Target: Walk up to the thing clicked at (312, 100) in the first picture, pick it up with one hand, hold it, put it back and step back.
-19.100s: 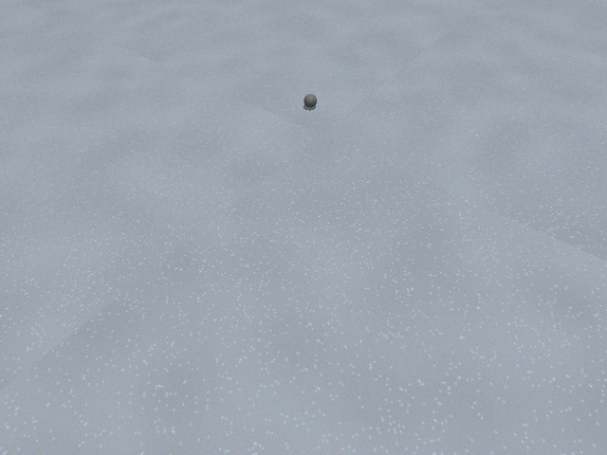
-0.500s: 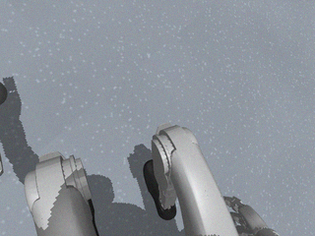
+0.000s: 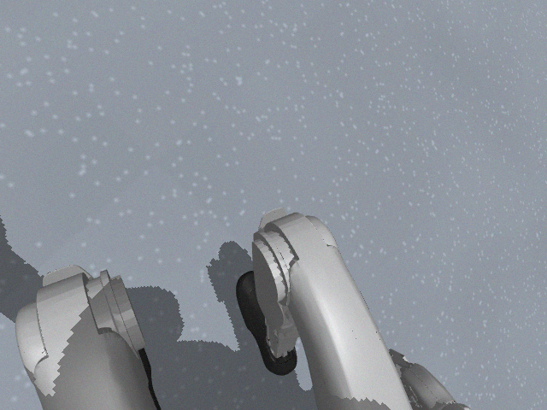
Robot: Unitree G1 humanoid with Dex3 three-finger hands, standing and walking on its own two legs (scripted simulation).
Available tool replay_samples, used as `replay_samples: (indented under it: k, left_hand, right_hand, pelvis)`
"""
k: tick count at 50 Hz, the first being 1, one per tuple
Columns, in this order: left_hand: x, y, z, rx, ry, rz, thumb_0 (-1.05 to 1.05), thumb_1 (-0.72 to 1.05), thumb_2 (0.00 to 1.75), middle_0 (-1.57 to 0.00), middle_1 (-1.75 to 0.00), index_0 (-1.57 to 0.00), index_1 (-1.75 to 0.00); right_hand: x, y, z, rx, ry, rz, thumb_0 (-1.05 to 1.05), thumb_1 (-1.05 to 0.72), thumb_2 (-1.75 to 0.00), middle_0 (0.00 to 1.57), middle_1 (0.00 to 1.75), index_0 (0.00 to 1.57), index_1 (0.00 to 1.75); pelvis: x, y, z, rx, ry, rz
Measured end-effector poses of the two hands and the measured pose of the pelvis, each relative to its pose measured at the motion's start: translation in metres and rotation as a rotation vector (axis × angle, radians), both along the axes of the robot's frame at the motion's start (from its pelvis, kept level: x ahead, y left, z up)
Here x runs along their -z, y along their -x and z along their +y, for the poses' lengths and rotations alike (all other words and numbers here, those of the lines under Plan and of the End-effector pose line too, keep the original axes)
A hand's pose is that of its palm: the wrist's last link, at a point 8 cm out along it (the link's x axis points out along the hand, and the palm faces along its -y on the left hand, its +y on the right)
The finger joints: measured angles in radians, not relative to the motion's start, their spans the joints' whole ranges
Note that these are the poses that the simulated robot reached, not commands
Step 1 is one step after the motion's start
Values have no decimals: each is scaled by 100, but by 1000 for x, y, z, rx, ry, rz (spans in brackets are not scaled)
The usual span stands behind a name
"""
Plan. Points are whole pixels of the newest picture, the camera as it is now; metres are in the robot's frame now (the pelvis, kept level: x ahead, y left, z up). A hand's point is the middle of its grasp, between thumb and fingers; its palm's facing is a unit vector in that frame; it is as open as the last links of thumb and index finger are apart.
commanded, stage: rest palm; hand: left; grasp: from above
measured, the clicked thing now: out of the picture +0.47 +0.35 -0.28
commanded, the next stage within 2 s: close in 0.80 s
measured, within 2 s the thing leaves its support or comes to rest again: neither
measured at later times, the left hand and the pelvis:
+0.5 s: hand out of the picture +0.46 +0.33 -0.24, palm faces -0.44 -0.15 -0.88, open 13.6 cm; pelvis +0.00 +0.00 +0.00, yaw -1 degrees
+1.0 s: hand out of the picture +0.45 +0.33 -0.26, palm faces -0.44 -0.16 -0.88, open 12.9 cm; pelvis +0.00 +0.00 +0.00, yaw -2 degrees
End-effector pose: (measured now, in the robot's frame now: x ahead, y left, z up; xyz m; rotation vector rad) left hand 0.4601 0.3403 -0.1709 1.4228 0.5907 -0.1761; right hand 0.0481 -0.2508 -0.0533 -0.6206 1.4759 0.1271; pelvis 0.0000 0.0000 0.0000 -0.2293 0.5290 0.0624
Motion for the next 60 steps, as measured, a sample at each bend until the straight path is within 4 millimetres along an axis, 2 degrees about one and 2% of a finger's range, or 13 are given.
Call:
replay_samples:
  k: [10, 30, 47, 60]
  left_hand:
    - [5, 7, 1, 7, -15, -23, 0, -46, 100, -11, -105, -11, -104]
    - [17, -2, -5, -19, -18, -15, 0, -44, 98, -10, -108, -11, -106]
    - [27, 3, -4, -15, -16, -1, 0, -39, 100, -13, -111, -14, -109]
    - [23, -3, -1, -35, -25, -41, 0, -27, 85, -17, -110, -22, -104]
  right_hand:
    - [-2, -18, -1, -69, -3, -45, 0, -90, -90, 20, 30, 20, 30]
    - [-6, 5, 8, -49, -30, 0, 0, -90, -90, 20, 30, 20, 30]
    - [-6, -5, 3, -104, -32, -7, 0, -90, -90, 20, 30, 20, 30]
    - [-10, -11, 3, -119, -27, -14, 0, -90, -90, 20, 30, 20, 30]
  pelvis:
    - [2, 2, 1, 3, 8, -17]
    - [4, 2, 3, 14, 19, -22]
    - [5, 4, 2, 20, 19, -39]
    - [3, 3, 2, 22, 28, -37]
